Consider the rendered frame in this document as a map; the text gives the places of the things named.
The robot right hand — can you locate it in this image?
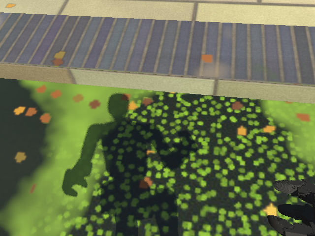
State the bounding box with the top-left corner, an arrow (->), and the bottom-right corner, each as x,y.
267,179 -> 315,236

